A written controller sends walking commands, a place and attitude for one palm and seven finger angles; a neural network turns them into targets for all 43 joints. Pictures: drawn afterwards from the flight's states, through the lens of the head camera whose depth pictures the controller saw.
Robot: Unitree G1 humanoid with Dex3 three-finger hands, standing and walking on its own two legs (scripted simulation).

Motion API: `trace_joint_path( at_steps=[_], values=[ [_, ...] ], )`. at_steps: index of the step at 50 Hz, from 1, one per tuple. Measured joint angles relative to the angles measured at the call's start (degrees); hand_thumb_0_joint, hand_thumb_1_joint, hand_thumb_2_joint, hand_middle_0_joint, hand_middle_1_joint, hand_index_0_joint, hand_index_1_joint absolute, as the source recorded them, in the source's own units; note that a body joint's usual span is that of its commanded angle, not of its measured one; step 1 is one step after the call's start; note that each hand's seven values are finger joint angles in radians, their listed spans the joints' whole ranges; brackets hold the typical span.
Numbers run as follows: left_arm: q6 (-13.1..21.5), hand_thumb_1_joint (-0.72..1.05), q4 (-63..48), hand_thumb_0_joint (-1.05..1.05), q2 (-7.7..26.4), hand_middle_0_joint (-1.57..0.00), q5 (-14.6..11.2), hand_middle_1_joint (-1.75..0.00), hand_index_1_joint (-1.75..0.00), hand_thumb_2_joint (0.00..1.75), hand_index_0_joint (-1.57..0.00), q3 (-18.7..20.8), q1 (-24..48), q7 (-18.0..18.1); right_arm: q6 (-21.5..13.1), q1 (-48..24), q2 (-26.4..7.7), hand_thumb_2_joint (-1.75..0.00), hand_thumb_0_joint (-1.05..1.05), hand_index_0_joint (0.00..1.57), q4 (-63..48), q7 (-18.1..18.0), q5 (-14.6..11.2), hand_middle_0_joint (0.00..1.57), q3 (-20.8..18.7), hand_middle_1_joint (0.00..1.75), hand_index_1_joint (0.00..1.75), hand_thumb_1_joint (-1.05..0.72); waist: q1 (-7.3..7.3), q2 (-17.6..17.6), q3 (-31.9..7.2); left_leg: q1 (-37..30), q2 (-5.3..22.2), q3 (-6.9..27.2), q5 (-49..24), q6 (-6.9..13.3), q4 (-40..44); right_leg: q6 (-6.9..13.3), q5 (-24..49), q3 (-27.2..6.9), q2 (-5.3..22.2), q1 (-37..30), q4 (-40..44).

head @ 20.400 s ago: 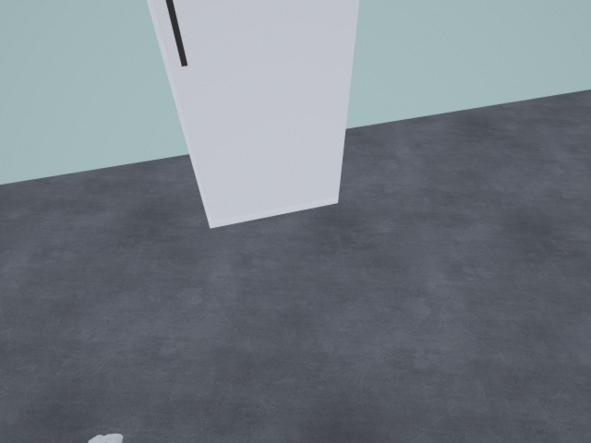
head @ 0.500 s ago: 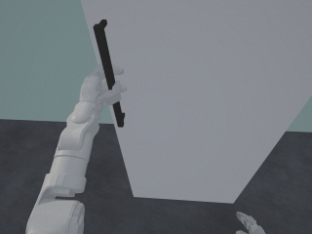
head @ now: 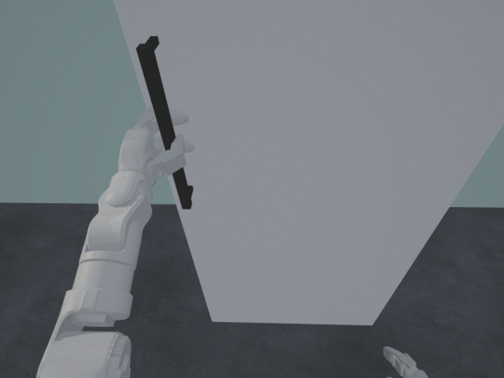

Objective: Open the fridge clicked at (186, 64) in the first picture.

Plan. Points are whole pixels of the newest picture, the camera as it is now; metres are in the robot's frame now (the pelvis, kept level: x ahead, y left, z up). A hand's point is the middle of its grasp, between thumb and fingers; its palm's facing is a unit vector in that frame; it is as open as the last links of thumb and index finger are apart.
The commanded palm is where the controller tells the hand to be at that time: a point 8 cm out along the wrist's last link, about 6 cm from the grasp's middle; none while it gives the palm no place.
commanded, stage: grip the handle and tug to test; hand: left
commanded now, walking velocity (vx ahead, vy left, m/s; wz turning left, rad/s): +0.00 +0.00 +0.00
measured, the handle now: (172, 137) +0.45 +0.14 +0.18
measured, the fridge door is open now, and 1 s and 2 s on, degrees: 0 12 29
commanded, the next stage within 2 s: pull the door a little, standing still in 0.14 s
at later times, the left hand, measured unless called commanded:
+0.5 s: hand (179, 157) +0.39 +0.12 +0.19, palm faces -0.01 -1.00 -0.01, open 5.7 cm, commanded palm +0.34 +0.17 +0.19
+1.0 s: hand (175, 209) +0.29 +0.11 +0.18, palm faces +0.03 -0.98 -0.19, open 6.1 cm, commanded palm +0.26 +0.16 +0.18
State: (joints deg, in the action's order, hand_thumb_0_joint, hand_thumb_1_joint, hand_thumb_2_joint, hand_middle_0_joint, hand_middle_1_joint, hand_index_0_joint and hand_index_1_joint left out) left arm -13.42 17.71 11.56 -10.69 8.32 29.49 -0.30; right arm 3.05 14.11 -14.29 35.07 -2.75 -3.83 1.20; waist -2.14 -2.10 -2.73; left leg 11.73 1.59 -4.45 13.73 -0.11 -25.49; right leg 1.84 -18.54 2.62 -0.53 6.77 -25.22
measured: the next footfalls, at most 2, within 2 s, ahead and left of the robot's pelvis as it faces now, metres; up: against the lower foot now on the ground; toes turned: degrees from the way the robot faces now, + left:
right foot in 1.06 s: +0.07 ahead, -0.10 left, +0.00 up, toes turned -3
left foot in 1.52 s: -0.01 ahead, +0.10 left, +0.00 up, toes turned +11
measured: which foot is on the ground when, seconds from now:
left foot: down 0.00-1.00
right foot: down 0.00-0.94, up 0.96-1.00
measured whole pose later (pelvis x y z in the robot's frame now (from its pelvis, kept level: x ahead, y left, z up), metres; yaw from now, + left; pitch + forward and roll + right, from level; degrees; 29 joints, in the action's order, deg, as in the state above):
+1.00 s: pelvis +0.06 -0.01 +0.01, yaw -3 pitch +2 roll +1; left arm -2.0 -36.9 12.9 -6.3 0.7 -22.6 2.8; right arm 4.3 8.7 -12.9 26.5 -1.2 0.1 1.9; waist 1.5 -2.7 -0.2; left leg 8.3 0.9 -0.1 14.0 0.9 -26.9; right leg -1.3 -18.6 1.6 -0.7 12.8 -39.6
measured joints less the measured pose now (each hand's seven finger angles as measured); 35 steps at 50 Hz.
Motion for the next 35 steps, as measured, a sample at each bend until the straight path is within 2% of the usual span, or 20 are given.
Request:
trace_joint_path(
  at_steps=[10,15,19,24,30,35],
  values=[
    [-2.5,0.81,-8.4,0.0,-0.1,-0.32,-0.4,-1.38,-1.34,0.81,-0.3,0.5,-5.5,-0.2,0.2,-0.9,0.0,-0.9,0.01,0.2,-1.6,0.4,0.0,0.2,0.0,0.3,0.3,-0.91,-0.17,0.1,-0.8,-0.8,0.0,-0.8,0.9,-0.1,0.5,-0.1,-0.6,-0.8,0.0,-0.5,0.5],
    [-4.3,0.81,-12.5,0.0,-0.5,-0.32,-0.5,-1.38,-1.34,0.81,-0.29,0.2,-7.7,-0.2,0.4,-1.8,0.0,-0.9,0.01,0.2,-2.3,0.5,0.1,0.2,0.0,0.3,0.3,-0.91,0.16,0.1,-1.0,-1.1,-0.1,-0.7,1.4,0.0,0.5,-0.3,-0.9,-0.8,0.1,-0.8,0.5],
    [-5.2,0.79,-13.2,0.0,-0.6,-0.33,-0.6,-1.37,-1.33,0.82,-0.31,-0.8,-7.1,-0.6,0.7,-2.6,-0.1,-0.9,0.01,0.2,-1.9,0.3,0.2,0.2,0.1,0.3,0.3,-0.91,0.98,0.4,-0.9,-0.9,-0.2,-0.1,1.9,-0.1,0.0,-0.2,-1.5,-0.3,0.2,-1.0,0.4],
    [-6.0,0.79,-15.4,0.0,-0.9,-0.33,-0.7,-1.36,-1.33,0.82,-0.31,-0.6,-9.1,-0.1,1.2,-3.4,0.2,-0.9,0.01,0.2,-2.7,0.7,0.4,0.2,0.4,0.3,0.3,-0.91,0.82,0.1,-1.4,-1.1,-0.3,0.1,1.4,0.2,0.2,-0.4,-0.8,-0.3,0.2,-0.9,-0.1],
    [-6.0,0.8,-22.4,0.0,-0.5,-0.32,-1.3,-1.36,-1.32,0.82,-0.27,0.2,-15.6,-0.3,1.2,-3.4,0.8,-0.9,0.01,0.2,-4.5,1.4,0.4,0.2,0.9,0.3,0.3,-0.91,0.35,0.0,-2.4,-1.5,-0.3,0.4,2.0,0.0,0.3,-0.4,-1.2,-1.0,0.1,-0.8,-0.3],
    [-6.5,0.8,-33.7,0.0,-0.6,-0.31,-2.5,-1.36,-1.3,0.81,-0.25,0.5,-25.7,-1.1,1.3,-3.2,0.9,-0.9,0.01,0.2,-5.6,2.0,0.4,0.2,0.9,0.3,0.3,-0.91,0.44,-0.3,-3.2,-1.4,-0.2,0.7,2.0,0.3,-0.7,-0.8,-0.7,-1.1,0.0,-0.1,-1.6]
  ],
)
